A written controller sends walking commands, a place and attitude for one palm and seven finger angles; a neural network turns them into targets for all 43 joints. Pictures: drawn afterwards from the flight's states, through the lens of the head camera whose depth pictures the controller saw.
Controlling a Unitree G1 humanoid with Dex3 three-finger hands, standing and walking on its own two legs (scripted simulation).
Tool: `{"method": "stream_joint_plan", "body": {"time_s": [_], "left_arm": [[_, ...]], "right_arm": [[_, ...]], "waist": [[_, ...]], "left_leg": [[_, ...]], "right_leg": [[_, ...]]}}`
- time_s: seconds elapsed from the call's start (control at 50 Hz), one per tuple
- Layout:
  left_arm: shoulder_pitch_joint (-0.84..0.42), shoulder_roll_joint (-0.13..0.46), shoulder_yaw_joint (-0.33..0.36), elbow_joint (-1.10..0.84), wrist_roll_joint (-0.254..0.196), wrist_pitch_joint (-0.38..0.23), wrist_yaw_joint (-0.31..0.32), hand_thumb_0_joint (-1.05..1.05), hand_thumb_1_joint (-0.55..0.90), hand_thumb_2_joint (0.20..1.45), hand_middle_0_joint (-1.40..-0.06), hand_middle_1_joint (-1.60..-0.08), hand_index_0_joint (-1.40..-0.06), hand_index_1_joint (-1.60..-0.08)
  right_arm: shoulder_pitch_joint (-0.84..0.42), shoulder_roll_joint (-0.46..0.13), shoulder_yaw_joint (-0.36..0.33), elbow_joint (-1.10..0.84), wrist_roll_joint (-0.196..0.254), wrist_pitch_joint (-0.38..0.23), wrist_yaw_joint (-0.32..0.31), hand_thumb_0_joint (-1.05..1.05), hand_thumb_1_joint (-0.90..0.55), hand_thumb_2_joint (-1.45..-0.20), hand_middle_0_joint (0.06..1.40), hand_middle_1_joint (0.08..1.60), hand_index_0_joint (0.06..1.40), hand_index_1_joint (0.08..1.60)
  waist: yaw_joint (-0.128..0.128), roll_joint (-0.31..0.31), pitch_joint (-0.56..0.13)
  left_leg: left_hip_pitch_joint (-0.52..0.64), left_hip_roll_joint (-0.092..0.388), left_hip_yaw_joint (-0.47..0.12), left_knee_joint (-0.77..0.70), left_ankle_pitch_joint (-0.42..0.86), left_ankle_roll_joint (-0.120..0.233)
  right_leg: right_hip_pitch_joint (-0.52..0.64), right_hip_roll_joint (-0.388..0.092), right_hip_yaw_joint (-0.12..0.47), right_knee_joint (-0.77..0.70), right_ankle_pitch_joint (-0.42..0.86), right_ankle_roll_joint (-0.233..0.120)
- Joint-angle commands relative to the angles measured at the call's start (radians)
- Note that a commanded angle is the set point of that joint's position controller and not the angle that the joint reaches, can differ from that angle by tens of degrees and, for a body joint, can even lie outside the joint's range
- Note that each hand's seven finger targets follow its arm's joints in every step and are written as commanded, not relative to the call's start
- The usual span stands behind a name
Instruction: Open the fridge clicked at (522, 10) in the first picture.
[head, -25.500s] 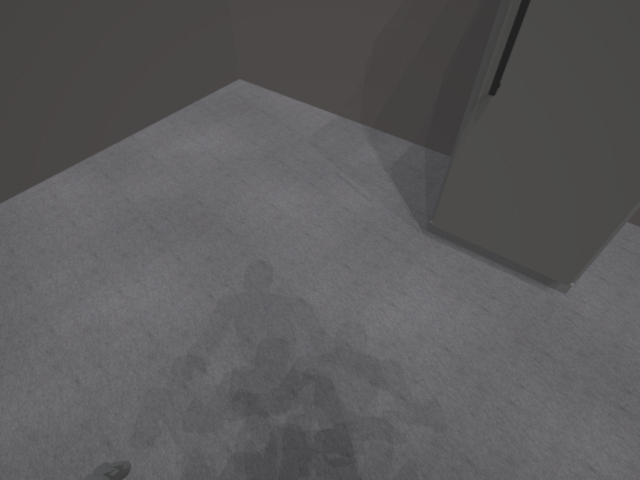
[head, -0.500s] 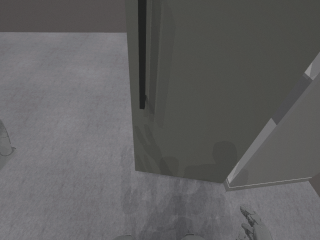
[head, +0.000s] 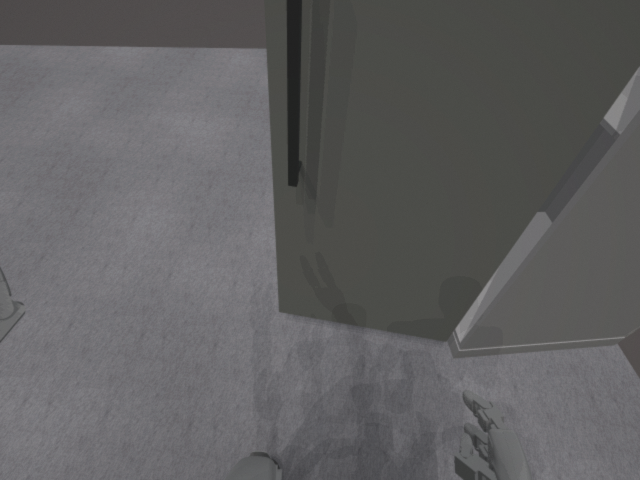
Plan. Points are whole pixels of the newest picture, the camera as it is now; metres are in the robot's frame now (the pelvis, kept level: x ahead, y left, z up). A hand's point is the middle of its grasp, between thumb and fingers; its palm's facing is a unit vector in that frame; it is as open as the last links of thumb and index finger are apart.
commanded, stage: step back with the hand held close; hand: left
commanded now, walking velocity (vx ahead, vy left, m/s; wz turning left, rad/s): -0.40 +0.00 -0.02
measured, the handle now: (296, 64) +0.65 +0.13 +0.19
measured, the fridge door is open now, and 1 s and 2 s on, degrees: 75 75 75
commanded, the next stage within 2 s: stop stepping back and stand still in 0.16 s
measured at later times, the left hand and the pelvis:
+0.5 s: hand out of the picture +0.06 +0.26 +0.19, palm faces +0.42 -0.76 -0.49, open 7.4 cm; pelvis -0.14 -0.01 +0.02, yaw -2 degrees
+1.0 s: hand out of the picture +0.00 +0.28 +0.20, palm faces +0.52 -0.70 -0.49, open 7.4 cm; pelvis -0.19 +0.00 +0.01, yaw +0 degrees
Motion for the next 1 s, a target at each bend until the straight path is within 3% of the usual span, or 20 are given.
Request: {"method": "stream_joint_plan", "body": {"time_s": [0.0, 0.06, 0.1, 0.12, 0.14, 0.24, 0.34, 0.4, 0.42, 0.44, 0.46, 0.56, 0.64, 0.7, 0.74, 0.78, 0.86, 0.9, 0.94, 0.98], "left_arm": [[-0.207, 0.243, 0.029, -0.119, 0.027, -0.030, 0.010, 0.000, 0.900, 0.900, -0.200, -0.300, -0.200, -0.300], [-0.097, 0.247, 0.062, -0.118, 0.028, 0.024, -0.008, 0.000, 0.900, 0.900, -0.200, -0.300, -0.200, -0.300], [-0.062, 0.237, 0.052, -0.167, 0.008, 0.029, -0.016, 0.000, 0.900, 0.900, -0.200, -0.300, -0.200, -0.300], [-0.040, 0.242, 0.053, -0.212, 0.003, 0.025, -0.018, 0.000, 0.900, 0.900, -0.200, -0.300, -0.200, -0.300], [-0.005, 0.226, 0.049, -0.226, -0.008, 0.020, -0.025, 0.000, 0.900, 0.900, -0.200, -0.300, -0.200, -0.300], [0.138, 0.238, 0.104, -0.309, -0.039, 0.039, -0.016, 0.000, 0.900, 0.900, -0.200, -0.300, -0.200, -0.300], [0.182, 0.233, 0.112, -0.256, -0.037, 0.084, 0.012, 0.000, 0.900, 0.900, -0.200, -0.300, -0.200, -0.300], [0.108, 0.227, 0.091, -0.179, -0.015, 0.096, 0.018, 0.000, 0.900, 0.900, -0.200, -0.300, -0.200, -0.300], [0.092, 0.257, 0.100, -0.142, -0.010, 0.099, 0.021, 0.000, 0.900, 0.900, -0.200, -0.300, -0.200, -0.300], [0.060, 0.280, 0.101, -0.132, -0.010, 0.100, 0.018, 0.000, 0.900, 0.900, -0.200, -0.300, -0.200, -0.300], [-0.024, 0.287, 0.092, -0.146, -0.010, 0.094, 0.025, 0.000, 0.900, 0.900, -0.200, -0.300, -0.200, -0.300], [-0.161, 0.163, -0.061, 0.031, 0.016, 0.094, 0.020, 0.000, 0.900, 0.900, -0.200, -0.300, -0.200, -0.300], [-0.185, 0.203, -0.044, -0.012, 0.035, 0.090, 0.035, 0.000, 0.900, 0.900, -0.200, -0.300, -0.200, -0.300], [-0.135, 0.239, 0.016, -0.123, 0.030, 0.072, 0.045, 0.000, 0.900, 0.900, -0.200, -0.300, -0.200, -0.300], [-0.110, 0.247, 0.048, -0.217, 0.024, 0.042, 0.050, 0.000, 0.900, 0.900, -0.200, -0.300, -0.200, -0.300], [-0.105, 0.318, 0.104, -0.206, 0.031, 0.030, 0.043, 0.000, 0.900, 0.900, -0.200, -0.300, -0.200, -0.300], [-0.014, 0.195, 0.047, -0.078, 0.027, 0.054, 0.029, 0.000, 0.900, 0.900, -0.200, -0.300, -0.200, -0.300], [-0.004, 0.180, 0.028, -0.022, 0.024, 0.072, 0.029, 0.000, 0.900, 0.900, -0.200, -0.300, -0.200, -0.300], [-0.011, 0.176, 0.018, 0.023, 0.029, 0.088, 0.027, 0.000, 0.900, 0.900, -0.200, -0.300, -0.200, -0.300], [-0.034, 0.211, 0.023, 0.034, 0.029, 0.094, 0.024, 0.000, 0.900, 0.900, -0.200, -0.300, -0.200, -0.300]], "right_arm": [[-0.097, -0.122, -0.058, -0.125, 0.020, -0.031, -0.037, 0.000, -0.900, -0.900, 0.200, 0.300, 0.200, 0.300], [-0.113, -0.109, -0.020, -0.170, 0.010, 0.005, -0.054, 0.000, -0.900, -0.900, 0.200, 0.300, 0.200, 0.300], [-0.092, -0.134, -0.015, -0.180, 0.017, 0.028, -0.060, 0.000, -0.900, -0.900, 0.200, 0.300, 0.200, 0.300], [-0.075, -0.167, -0.034, -0.190, 0.012, 0.032, -0.050, 0.000, -0.900, -0.900, 0.200, 0.300, 0.200, 0.300], [-0.060, -0.158, -0.047, -0.198, 0.007, 0.025, -0.029, 0.000, -0.900, -0.900, 0.200, 0.300, 0.200, 0.300], [-0.048, -0.164, -0.057, -0.211, 0.003, -0.007, -0.013, 0.000, -0.900, -0.900, 0.200, 0.300, 0.200, 0.300], [-0.048, -0.181, -0.052, -0.230, 0.011, 0.004, -0.029, 0.000, -0.900, -0.900, 0.200, 0.300, 0.200, 0.300], [-0.038, -0.179, -0.051, -0.220, 0.007, 0.024, -0.043, 0.000, -0.900, -0.900, 0.200, 0.300, 0.200, 0.300], [-0.040, -0.171, -0.055, -0.217, 0.003, 0.036, -0.041, 0.000, -0.900, -0.900, 0.200, 0.300, 0.200, 0.300], [-0.041, -0.173, -0.054, -0.204, 0.000, 0.045, -0.041, 0.000, -0.900, -0.900, 0.200, 0.300, 0.200, 0.300], [-0.046, -0.187, -0.049, -0.177, -0.009, 0.047, -0.044, 0.000, -0.900, -0.900, 0.200, 0.300, 0.200, 0.300], [-0.019, -0.163, -0.027, -0.124, 0.005, 0.044, -0.058, 0.000, -0.900, -0.900, 0.200, 0.300, 0.200, 0.300], [-0.018, -0.165, -0.035, -0.126, -0.001, 0.020, -0.079, 0.000, -0.900, -0.900, 0.200, 0.300, 0.200, 0.300], [0.012, -0.160, -0.030, -0.144, -0.006, 0.007, -0.082, 0.000, -0.900, -0.900, 0.200, 0.300, 0.200, 0.300], [0.005, -0.197, -0.037, -0.171, -0.007, -0.002, -0.074, 0.000, -0.900, -0.900, 0.200, 0.300, 0.200, 0.300], [0.004, -0.162, -0.035, -0.138, -0.007, -0.009, -0.065, 0.000, -0.900, -0.900, 0.200, 0.300, 0.200, 0.300], [-0.010, -0.171, -0.034, -0.137, 0.006, -0.009, -0.048, 0.000, -0.900, -0.900, 0.200, 0.300, 0.200, 0.300], [-0.004, -0.177, -0.034, -0.142, 0.010, 0.004, -0.053, 0.000, -0.900, -0.900, 0.200, 0.300, 0.200, 0.300], [-0.006, -0.179, -0.038, -0.143, 0.008, 0.024, -0.052, 0.000, -0.900, -0.900, 0.200, 0.300, 0.200, 0.300], [-0.017, -0.167, -0.046, -0.159, 0.014, 0.035, -0.043, 0.000, -0.900, -0.900, 0.200, 0.300, 0.200, 0.300]], "waist": [[-0.043, -0.285, -0.152], [-0.039, -0.181, -0.155], [-0.059, 0.075, -0.194], [-0.049, 0.211, -0.253], [-0.040, 0.240, -0.305], [-0.042, 0.190, -0.260], [-0.063, 0.261, -0.120], [-0.077, 0.184, -0.065], [-0.080, 0.012, -0.044], [-0.064, -0.201, 0.001], [-0.063, -0.238, 0.067], [-0.091, -0.123, 0.030], [-0.061, -0.167, 0.036], [-0.083, -0.060, -0.050], [-0.081, 0.320, -0.041], [-0.092, 0.304, 0.007], [-0.070, 0.209, 0.074], [-0.066, 0.187, 0.048], [-0.056, 0.033, 0.021], [-0.045, -0.281, 0.025]], "left_leg": [[0.129, -0.109, -0.013, 0.231, -0.255, -0.013], [0.169, -0.107, 0.041, 0.036, -0.129, -0.014], [0.372, -0.066, 0.033, -0.246, 0.434, 0.000], [0.539, 0.081, -0.113, -0.221, 0.859, 0.060], [0.603, 0.192, -0.191, -0.213, 1.000, 0.106], [0.514, 0.201, -0.179, -0.289, 0.674, 0.156], [0.125, 0.108, -0.107, -0.497, -0.442, 0.087], [0.026, -0.016, -0.023, -0.389, -0.568, 0.021], [0.080, -0.079, 0.023, -0.142, -0.474, 0.000], [0.148, -0.127, -0.001, 0.223, -0.323, -0.014], [0.081, -0.107, -0.050, 0.420, -0.267, -0.014], [0.139, -0.068, 0.030, 0.309, -0.195, 0.003], [0.232, -0.082, 0.085, 0.051, -0.328, 0.041], [0.368, -0.089, 0.081, -0.214, -0.350, 0.065], [0.442, 0.166, -0.319, -0.402, -0.440, 0.165], [0.360, 0.285, -0.441, -0.489, -0.493, 0.232], [0.132, 0.162, -0.129, -0.401, -0.466, 0.155], [0.081, 0.117, -0.072, -0.324, -0.511, 0.116], [-0.024, 0.047, -0.007, -0.099, -0.513, 0.080], [-0.126, -0.090, 0.046, 0.395, -0.412, 0.031]], "right_leg": [[-0.019, -0.340, 0.248, -0.153, 1.157, -0.022], [0.066, -0.278, 0.130, -0.037, 1.216, -0.052], [0.006, -0.151, 0.027, 0.104, 1.008, 0.022], [-0.138, -0.064, 0.018, 0.203, 0.516, 0.049], [-0.205, -0.038, 0.058, 0.273, 0.003, 0.030], [-0.201, -0.026, 0.012, 0.304, -0.021, 0.040], [0.083, -0.007, -0.098, 0.074, -0.021, 0.019], [0.192, -0.032, -0.106, -0.146, -0.044, -0.016], [0.040, -0.161, 0.069, -0.302, -0.194, -0.071], [-0.233, -0.383, 0.391, -0.463, -0.367, -0.163], [-0.334, -0.476, 0.449, -0.499, -0.311, -0.199], [-0.271, -0.316, 0.155, -0.374, -0.252, -0.088], [-0.229, -0.339, 0.216, -0.365, -0.342, -0.110], [-0.159, -0.257, 0.141, -0.192, -0.268, -0.081], [-0.313, -0.066, -0.048, 0.243, -0.074, -0.001], [-0.420, -0.091, -0.029, 0.510, -0.069, 0.018], [-0.138, -0.101, -0.100, 0.190, 0.028, 0.023], [0.018, -0.054, -0.168, 0.039, 0.057, 0.023], [0.142, -0.102, -0.048, -0.084, -0.024, -0.027], [0.081, -0.444, 0.522, -0.327, -0.102, -0.197]]}}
